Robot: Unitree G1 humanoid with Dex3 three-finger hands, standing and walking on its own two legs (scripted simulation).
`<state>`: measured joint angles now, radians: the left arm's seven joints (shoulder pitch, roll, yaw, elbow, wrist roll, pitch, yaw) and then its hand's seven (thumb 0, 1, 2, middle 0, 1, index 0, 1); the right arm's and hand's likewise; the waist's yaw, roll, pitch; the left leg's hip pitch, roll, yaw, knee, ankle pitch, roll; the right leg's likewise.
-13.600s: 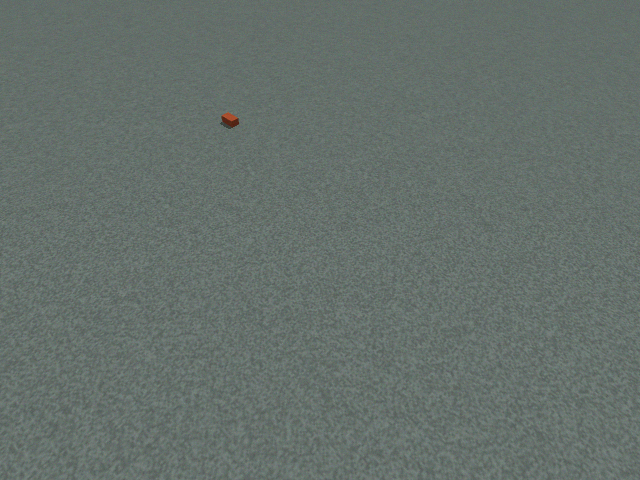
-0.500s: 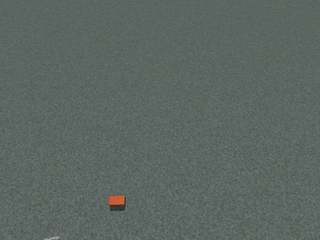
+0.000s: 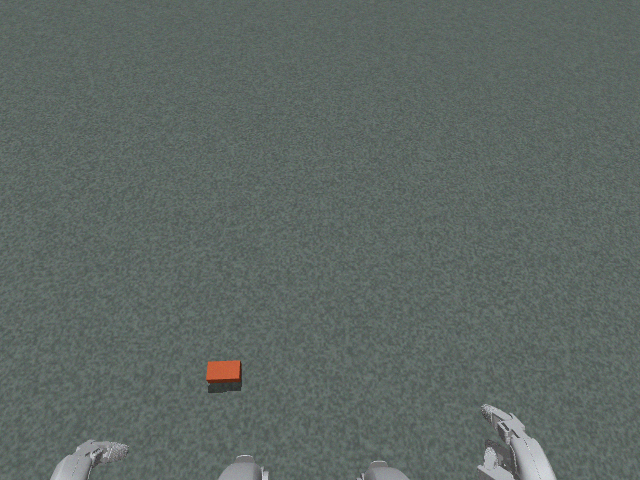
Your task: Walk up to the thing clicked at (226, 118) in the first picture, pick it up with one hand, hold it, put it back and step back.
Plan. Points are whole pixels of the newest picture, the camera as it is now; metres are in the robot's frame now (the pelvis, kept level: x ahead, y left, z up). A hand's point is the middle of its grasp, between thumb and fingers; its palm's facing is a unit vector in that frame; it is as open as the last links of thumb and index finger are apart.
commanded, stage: rise first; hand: left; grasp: from above
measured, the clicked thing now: (224, 371) +0.45 +0.23 -0.69
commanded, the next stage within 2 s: none
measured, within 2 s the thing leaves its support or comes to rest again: neither
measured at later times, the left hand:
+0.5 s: hand out of the picture +0.13 +0.26 -0.20, palm faces -0.27 -0.80 -0.53, open 12.9 cm
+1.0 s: hand (165, 426) +0.26 +0.28 -0.40, palm faces -0.46 -0.30 -0.83, open 12.8 cm
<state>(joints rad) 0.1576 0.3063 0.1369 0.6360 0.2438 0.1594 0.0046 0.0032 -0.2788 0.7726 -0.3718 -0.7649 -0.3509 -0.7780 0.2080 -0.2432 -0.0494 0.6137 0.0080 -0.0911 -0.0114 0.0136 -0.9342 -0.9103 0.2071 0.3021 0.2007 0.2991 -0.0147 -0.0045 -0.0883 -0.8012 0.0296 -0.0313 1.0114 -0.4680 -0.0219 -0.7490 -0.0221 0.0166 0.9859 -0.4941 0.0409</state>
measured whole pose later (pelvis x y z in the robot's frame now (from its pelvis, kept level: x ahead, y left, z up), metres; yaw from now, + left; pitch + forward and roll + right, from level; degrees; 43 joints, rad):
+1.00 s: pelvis -0.09 -0.01 -0.26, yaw -3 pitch +34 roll -4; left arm -0.43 0.54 0.11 0.86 0.85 -0.14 0.15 0.00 -0.32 0.81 -0.35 -0.79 -0.33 -0.80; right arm 0.07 -0.27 -0.06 0.70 -0.03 -0.13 0.05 0.01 -0.94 -0.91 0.21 0.30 0.20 0.30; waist -0.02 0.01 -0.14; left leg -1.98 0.03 -0.11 2.03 -0.65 -0.05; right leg -1.91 0.03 0.00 2.01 -0.69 0.05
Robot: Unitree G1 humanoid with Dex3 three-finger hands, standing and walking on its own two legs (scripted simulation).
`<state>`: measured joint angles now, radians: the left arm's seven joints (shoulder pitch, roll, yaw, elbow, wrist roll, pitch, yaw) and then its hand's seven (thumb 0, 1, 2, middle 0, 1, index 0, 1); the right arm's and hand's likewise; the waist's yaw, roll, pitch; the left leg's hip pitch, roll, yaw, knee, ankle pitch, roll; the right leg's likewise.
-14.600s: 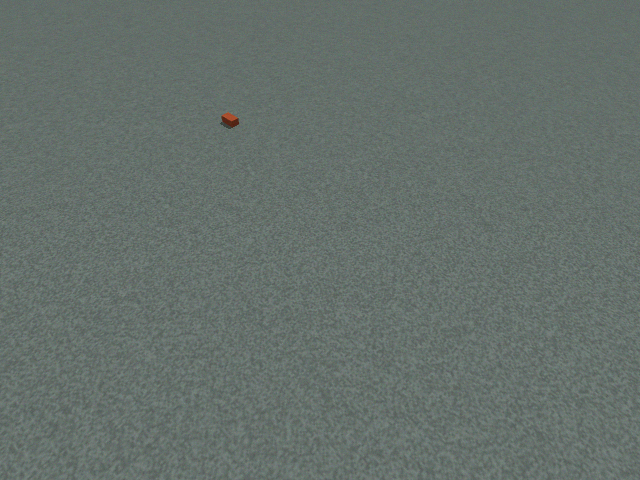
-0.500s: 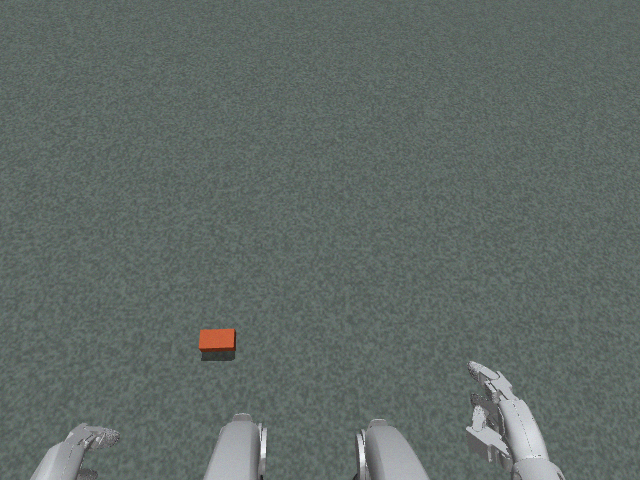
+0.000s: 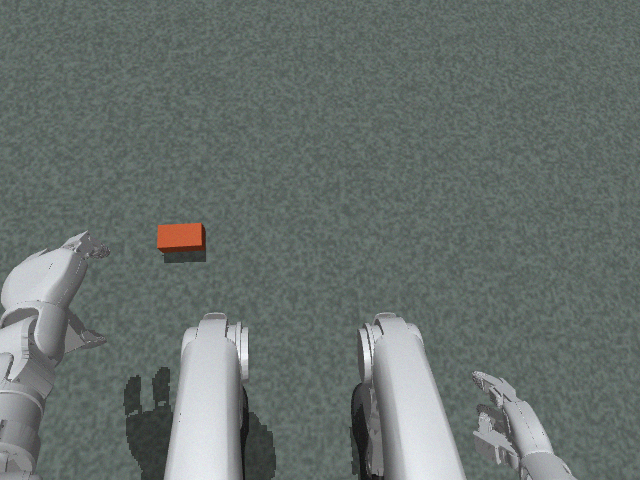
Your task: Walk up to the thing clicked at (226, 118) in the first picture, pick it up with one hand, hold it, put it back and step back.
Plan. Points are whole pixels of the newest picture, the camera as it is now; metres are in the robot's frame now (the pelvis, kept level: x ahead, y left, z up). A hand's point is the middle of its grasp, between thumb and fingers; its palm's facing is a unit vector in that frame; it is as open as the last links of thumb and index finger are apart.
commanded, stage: rise first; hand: left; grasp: from above
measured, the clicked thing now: (181, 237) +0.52 +0.27 -0.43
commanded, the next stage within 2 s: none
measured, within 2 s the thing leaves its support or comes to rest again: neither
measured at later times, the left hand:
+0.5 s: hand (114, 267) +0.41 +0.32 -0.24, palm faces -0.46 -0.04 -0.89, open 12.3 cm
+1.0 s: hand (132, 253) +0.44 +0.31 -0.28, palm faces -0.45 -0.03 -0.89, open 12.5 cm
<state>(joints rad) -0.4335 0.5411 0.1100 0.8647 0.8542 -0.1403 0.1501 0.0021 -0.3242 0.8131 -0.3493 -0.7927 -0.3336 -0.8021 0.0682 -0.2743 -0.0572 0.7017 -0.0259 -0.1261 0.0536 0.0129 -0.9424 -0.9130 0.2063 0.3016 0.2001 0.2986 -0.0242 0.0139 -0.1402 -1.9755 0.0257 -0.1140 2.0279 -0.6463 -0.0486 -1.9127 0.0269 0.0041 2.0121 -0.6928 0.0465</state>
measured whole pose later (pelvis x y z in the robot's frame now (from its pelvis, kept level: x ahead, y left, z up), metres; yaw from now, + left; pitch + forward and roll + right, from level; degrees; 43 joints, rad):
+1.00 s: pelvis +0.00 +0.01 -0.11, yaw -5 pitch +34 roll -8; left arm -0.87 0.74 0.12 1.40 1.29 -0.25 0.42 0.00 -0.24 0.77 -0.34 -0.73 -0.34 -0.72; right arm 0.10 -0.25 0.03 0.77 -0.15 -0.03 0.13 0.01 -0.90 -0.90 0.21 0.30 0.20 0.30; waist -0.18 -0.03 -0.07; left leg -2.32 0.00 -0.17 2.40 -0.67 -0.04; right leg -2.22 0.06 -0.02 2.33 -0.72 0.06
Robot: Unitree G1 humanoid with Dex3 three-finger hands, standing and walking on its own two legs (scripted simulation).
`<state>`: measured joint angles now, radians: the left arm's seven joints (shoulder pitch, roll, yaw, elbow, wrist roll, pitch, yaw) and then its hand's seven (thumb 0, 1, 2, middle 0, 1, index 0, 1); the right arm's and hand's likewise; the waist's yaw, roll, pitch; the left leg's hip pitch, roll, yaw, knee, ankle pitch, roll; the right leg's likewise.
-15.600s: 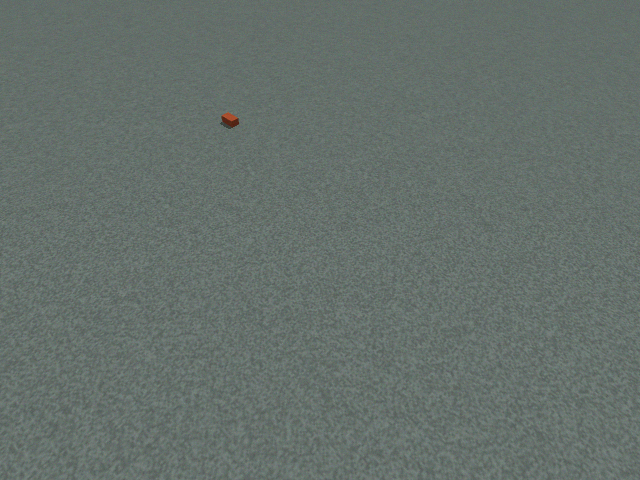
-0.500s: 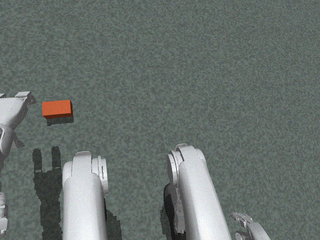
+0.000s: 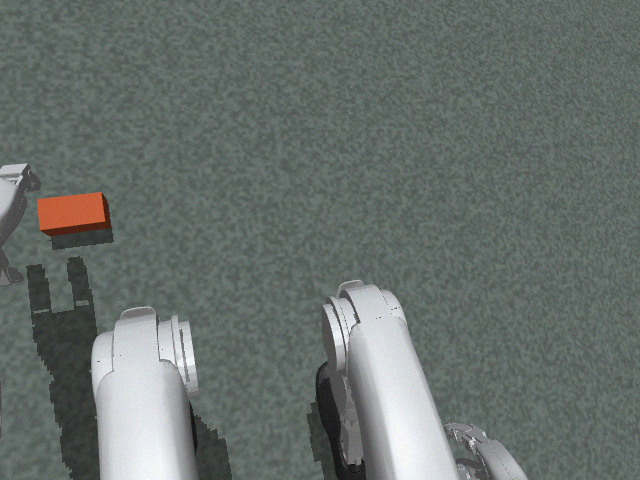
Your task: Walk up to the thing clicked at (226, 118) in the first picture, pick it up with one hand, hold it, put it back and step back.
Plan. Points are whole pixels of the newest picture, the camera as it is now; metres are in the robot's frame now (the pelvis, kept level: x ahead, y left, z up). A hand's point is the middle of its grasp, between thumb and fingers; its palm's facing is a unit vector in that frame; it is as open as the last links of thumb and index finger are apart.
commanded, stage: rise first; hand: left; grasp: from above
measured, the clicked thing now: (75, 214) +0.50 +0.29 -0.31
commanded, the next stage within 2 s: approach in 1.78 s
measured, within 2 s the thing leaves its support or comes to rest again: neither
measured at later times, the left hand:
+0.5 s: hand (10, 233) +0.43 +0.33 -0.19, palm faces -0.45 -0.09 -0.89, open 12.7 cm
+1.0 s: hand (10, 225) +0.44 +0.33 -0.20, palm faces -0.44 -0.08 -0.89, open 12.8 cm
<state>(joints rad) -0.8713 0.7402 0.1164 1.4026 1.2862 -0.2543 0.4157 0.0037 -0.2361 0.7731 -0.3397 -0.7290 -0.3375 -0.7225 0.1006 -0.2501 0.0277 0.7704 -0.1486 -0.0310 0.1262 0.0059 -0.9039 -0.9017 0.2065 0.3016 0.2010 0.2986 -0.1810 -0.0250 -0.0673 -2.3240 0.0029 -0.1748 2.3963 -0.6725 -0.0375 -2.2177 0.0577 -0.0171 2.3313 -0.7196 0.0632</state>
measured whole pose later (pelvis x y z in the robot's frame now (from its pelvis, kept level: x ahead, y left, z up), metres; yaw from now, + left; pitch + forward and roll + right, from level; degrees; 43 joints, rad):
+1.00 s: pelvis +0.00 +0.00 -0.02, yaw -2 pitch +33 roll -10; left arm -0.94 0.84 0.14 1.49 1.29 -0.26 0.43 0.00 -0.30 0.83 -0.32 -0.74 -0.31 -0.75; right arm 0.11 -0.27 0.10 0.76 -0.18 -0.03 0.14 0.00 -0.90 -0.90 0.21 0.30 0.20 0.30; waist -0.24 -0.05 -0.01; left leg -2.36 0.00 -0.21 2.46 -0.68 -0.04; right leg -2.24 0.07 -0.05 2.37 -0.72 0.07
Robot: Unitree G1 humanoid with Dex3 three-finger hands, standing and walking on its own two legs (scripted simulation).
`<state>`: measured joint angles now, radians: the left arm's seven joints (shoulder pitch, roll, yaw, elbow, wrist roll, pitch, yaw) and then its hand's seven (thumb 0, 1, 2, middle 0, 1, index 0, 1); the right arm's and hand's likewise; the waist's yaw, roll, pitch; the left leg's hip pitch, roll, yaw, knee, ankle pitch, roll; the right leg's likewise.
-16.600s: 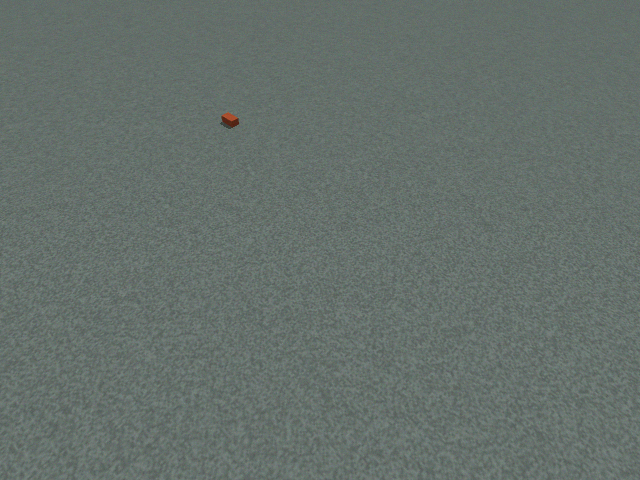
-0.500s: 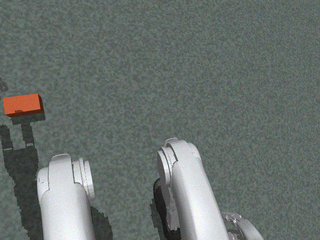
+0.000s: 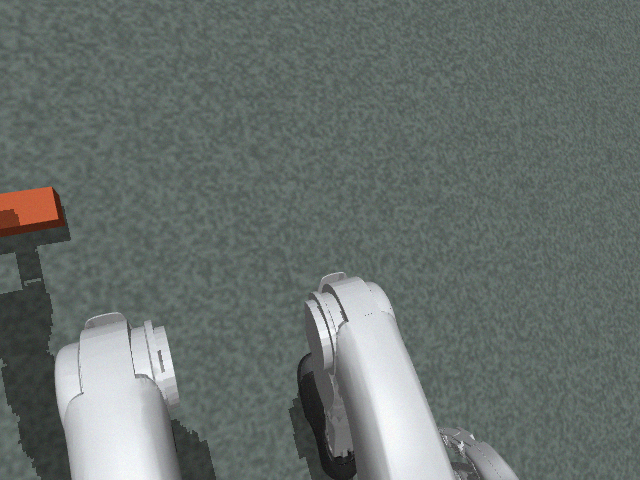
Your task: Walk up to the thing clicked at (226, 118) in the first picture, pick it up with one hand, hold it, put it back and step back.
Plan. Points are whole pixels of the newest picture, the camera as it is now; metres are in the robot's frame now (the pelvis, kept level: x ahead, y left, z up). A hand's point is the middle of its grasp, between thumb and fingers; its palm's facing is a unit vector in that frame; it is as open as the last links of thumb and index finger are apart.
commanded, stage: rise first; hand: left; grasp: from above
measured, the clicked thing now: (23, 212) +0.48 +0.31 -0.30
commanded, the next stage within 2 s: approach in 0.78 s
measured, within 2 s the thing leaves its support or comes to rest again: neither
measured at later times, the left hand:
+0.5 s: hand out of the picture +0.44 +0.35 -0.17, palm faces -0.44 -0.10 -0.89, open 12.9 cm
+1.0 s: hand out of the picture +0.44 +0.35 -0.17, palm faces -0.46 -0.08 -0.89, open 12.9 cm
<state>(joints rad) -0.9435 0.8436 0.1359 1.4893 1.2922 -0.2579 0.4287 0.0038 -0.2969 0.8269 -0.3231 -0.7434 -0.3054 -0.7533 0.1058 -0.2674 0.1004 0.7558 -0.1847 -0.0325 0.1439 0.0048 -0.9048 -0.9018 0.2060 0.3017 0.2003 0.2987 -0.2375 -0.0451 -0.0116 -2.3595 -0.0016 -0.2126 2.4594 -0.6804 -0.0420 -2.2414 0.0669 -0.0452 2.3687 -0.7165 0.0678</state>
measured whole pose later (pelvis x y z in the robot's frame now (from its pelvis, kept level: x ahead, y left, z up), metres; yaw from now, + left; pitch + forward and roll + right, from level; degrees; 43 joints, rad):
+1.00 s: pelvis -0.01 +0.00 +0.01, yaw +0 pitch +32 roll -11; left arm -0.97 0.85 0.08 1.47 1.28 -0.26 0.37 0.00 -0.32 0.84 -0.30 -0.80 -0.29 -0.81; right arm 0.12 -0.27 0.12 0.73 -0.17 -0.02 0.15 0.00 -0.91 -0.90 0.21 0.30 0.20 0.30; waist -0.24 -0.04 -0.02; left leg -2.35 0.00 -0.21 2.44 -0.66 -0.03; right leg -2.22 0.06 -0.05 2.34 -0.70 0.07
